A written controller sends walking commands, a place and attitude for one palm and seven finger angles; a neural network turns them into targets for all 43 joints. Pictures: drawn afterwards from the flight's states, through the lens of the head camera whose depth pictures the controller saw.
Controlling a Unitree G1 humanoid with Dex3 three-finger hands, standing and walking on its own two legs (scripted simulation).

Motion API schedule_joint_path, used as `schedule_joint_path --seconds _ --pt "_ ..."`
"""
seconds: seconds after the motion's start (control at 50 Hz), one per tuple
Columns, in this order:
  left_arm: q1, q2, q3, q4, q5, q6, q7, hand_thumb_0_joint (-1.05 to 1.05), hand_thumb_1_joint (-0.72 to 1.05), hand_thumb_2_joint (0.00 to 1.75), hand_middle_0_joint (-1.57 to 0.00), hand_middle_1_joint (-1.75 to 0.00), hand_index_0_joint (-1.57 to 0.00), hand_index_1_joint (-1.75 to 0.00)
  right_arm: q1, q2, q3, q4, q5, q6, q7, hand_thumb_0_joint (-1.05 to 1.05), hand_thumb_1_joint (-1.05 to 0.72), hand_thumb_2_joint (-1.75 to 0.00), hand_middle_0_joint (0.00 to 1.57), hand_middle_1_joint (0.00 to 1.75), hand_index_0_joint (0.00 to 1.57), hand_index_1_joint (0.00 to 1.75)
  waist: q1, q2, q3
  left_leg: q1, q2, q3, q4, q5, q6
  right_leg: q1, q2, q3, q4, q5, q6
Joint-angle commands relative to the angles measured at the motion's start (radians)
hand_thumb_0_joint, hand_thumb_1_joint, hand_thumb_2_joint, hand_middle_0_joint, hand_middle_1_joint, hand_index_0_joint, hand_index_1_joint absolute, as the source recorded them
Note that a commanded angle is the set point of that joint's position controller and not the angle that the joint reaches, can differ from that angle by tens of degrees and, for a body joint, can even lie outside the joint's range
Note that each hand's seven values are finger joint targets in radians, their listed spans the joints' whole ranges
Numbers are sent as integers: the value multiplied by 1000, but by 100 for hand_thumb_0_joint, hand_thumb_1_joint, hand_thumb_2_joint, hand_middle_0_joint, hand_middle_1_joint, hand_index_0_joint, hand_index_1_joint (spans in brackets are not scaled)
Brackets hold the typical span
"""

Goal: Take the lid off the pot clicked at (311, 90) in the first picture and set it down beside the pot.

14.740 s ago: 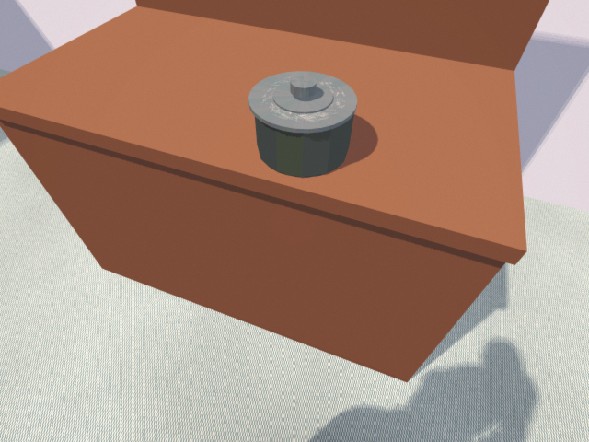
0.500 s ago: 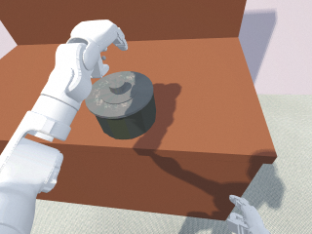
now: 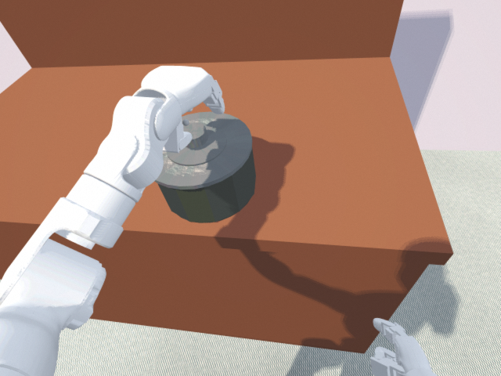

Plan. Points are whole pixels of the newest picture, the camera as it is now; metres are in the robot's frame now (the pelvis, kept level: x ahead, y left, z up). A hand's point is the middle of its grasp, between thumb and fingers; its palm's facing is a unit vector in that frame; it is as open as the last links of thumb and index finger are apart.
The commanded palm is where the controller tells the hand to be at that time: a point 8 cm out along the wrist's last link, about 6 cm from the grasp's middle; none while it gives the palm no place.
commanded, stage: move the open hand above the knob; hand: left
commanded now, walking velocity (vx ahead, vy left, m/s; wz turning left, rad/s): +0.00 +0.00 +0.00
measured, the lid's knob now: (193, 135) +0.48 +0.11 +0.15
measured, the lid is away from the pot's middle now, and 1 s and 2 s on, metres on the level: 0.00 0.00 0.00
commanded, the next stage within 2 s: lower the open fingers around the knob in 0.08 s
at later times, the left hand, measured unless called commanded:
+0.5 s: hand (171, 115) +0.45 +0.13 +0.21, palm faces -0.12 -0.03 -0.99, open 9.6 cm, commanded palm +0.41 +0.12 +0.26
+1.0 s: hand (183, 130) +0.45 +0.12 +0.18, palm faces -0.20 -0.03 -0.98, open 9.6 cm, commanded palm +0.42 +0.12 +0.23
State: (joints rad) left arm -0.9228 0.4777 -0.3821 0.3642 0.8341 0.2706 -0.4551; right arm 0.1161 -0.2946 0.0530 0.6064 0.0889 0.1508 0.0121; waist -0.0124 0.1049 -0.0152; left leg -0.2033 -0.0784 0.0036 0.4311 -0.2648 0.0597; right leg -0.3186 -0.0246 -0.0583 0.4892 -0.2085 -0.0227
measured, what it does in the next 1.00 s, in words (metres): stands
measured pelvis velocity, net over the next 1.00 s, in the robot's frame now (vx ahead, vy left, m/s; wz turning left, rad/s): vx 0.01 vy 0.00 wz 0.00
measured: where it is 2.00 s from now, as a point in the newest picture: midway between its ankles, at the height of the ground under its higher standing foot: outside the picture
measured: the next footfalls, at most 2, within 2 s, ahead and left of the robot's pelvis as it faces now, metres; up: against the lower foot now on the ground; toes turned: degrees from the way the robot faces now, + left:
none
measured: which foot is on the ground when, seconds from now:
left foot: down 0.00-1.00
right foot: down 0.00-1.00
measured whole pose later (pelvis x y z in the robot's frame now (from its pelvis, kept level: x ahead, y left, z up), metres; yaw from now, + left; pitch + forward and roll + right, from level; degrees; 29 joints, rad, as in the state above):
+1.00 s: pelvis +0.01 +0.00 +0.00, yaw +0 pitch +3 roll +1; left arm -0.94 0.41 -0.34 0.57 0.84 0.30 -0.38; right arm 0.14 -0.28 0.06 0.63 0.09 0.15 0.01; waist -0.03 0.09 -0.02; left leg -0.21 -0.08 0.01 0.43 -0.27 0.06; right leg -0.33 -0.02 -0.05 0.49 -0.22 -0.02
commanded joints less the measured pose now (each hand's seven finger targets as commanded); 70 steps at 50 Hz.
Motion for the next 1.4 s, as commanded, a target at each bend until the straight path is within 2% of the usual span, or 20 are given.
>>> schedule_joint_path --seconds 0.0,0.14,0.24,0.3,0.36,0.44,0.48,0.54,0.58,0.66,0.74,0.84,0.94,1.04,1.06,1.14,1.18,1.24,1.3,1.38 --pt "-745 371 311 -21 48 26 91 0 -33 165 -90 -8 -90 -8 -70 -77 -20 -109 -6 -84 -35 0 -90 -90 20 30 20 30 -5 -151 -397 -13 24 -43 -66 242 -2 301 -8 39 -20 275 -20" --pt "-243 -2 85 56 1 24 46 0 -33 165 -90 -8 -90 -8 -134 -95 -34 -181 16 -35 27 0 -90 -90 20 30 20 30 -4 -226 -273 -43 54 -5 -42 287 -14 209 -18 11 -23 285 -13" --pt "-727 295 239 -419 20 6 74 0 -33 165 -90 -8 -90 -8 -149 -84 -46 -210 1 -51 21 0 -90 -90 20 30 20 30 -12 -70 -542 105 38 -52 -7 431 8 322 -14 46 5 388 -23" --pt "-677 380 330 -155 63 40 84 0 -33 165 -90 -8 -90 -8 -76 -79 -28 -135 -11 -66 -6 0 -90 -90 20 30 20 30 0 -137 -450 32 34 -46 -39 380 -2 328 -1 40 -5 384 -24" --pt "-448 251 257 82 40 33 81 0 -33 165 -90 -8 -90 -8 -81 -83 -17 -118 -3 -53 -5 0 -90 -90 20 30 20 30 8 -210 -279 -63 39 -19 -67 258 -20 254 -9 22 -22 275 -18" --pt "-245 -83 21 -123 -24 19 49 0 -33 165 -90 -8 -90 -8 -171 -74 -39 -208 13 -29 38 0 -90 -90 20 30 20 30 -3 -126 -351 42 49 -28 -18 394 -14 202 -16 13 -3 306 -20" --pt "-385 -12 41 -267 -3 28 50 0 -33 165 -90 -8 -90 -8 -182 -71 -45 -216 7 -14 51 0 -90 -90 20 30 20 30 -13 -99 -418 87 53 -39 -6 427 -11 205 -10 18 -8 313 -18" --pt "-679 286 236 -363 29 26 93 0 -33 165 -90 -8 -90 -8 -142 -92 -46 -179 -4 -26 26 0 -90 -90 20 30 20 30 -22 -79 -474 91 42 -56 -18 365 -4 272 0 31 -7 328 -29" --pt "-716 328 279 -166 64 43 110 0 -33 165 -90 -8 -90 -8 -94 -77 -29 -131 -8 -48 -3 0 -90 -90 20 30 20 30 -21 -138 -415 27 33 -52 -46 285 -3 285 9 29 -16 294 -28" --pt "-367 43 104 144 24 46 97 0 -33 165 -90 -8 -90 -8 -99 -74 -15 -116 7 -36 4 0 -90 -90 20 30 20 30 -15 -175 -234 -39 44 -30 -61 219 -27 151 1 -4 -19 189 -24" --pt "-305 -28 58 -103 -5 22 82 0 -33 165 -90 -8 -90 -8 -160 -78 -40 -192 1 -20 32 0 -90 -90 20 30 20 30 -6 -124 -397 33 41 -36 -15 330 -14 228 -12 14 2 282 -25" --pt "-699 315 273 -173 49 25 125 0 -33 165 -90 -8 -90 -8 -93 -95 -40 -140 -12 -33 -3 0 -90 -90 20 30 20 30 -26 -118 -441 19 33 -50 -36 276 2 303 1 38 -15 308 -27" --pt "-302 63 146 173 7 31 104 0 -33 165 -90 -8 -90 -8 -59 -94 -36 -121 4 -43 -2 0 -90 -90 20 30 20 30 -16 -190 -267 -50 38 -31 -41 249 -11 206 -1 10 -15 264 -20" --pt "-487 94 122 -193 16 2 87 0 -33 165 -90 -8 -90 -8 -102 -83 -54 -177 -8 -40 16 0 -90 -90 20 30 20 30 -30 -103 -469 56 31 -37 -4 403 7 304 -9 36 -5 406 -19" --pt "-576 197 190 -236 38 2 96 0 -33 165 -90 -8 -90 -8 -76 -79 -54 -169 -11 -46 15 0 -90 -90 20 30 20 30 -25 -94 -502 66 31 -47 -13 404 7 331 0 44 -5 410 -18" --pt "-390 228 255 70 26 19 106 0 -33 165 -90 -8 -90 -8 -37 -101 -42 -115 -1 -55 -4 0 -90 -90 20 30 20 30 -13 -177 -324 -48 29 -30 -38 287 -1 293 0 28 -20 354 -18" --pt "-325 151 193 136 26 10 99 0 -33 165 -90 -8 -90 -8 -59 -91 -31 -127 5 -51 -4 0 -90 -90 20 30 20 30 -10 -199 -263 -81 33 -20 -50 232 -6 252 -3 21 -21 290 -14" --pt "-399 15 75 -87 4 5 86 0 -33 165 -90 -8 -90 -8 -100 -86 -52 -164 3 -41 14 0 -90 -90 20 30 20 30 -29 -105 -356 20 33 -34 -25 319 1 230 -8 22 -15 319 -23" --pt "-551 133 139 -231 31 7 93 0 -33 165 -90 -8 -90 -8 -87 -73 -57 -168 -7 -54 19 0 -90 -90 20 30 20 30 -29 -60 -502 123 36 -66 -4 460 4 277 5 36 -2 387 -22" --pt "-444 163 193 89 45 32 110 0 -33 165 -90 -8 -90 -8 -52 -88 -38 -109 2 -45 2 0 -90 -90 20 30 20 30 -28 -195 -304 -28 34 -37 -41 254 -7 224 11 14 -22 279 -20"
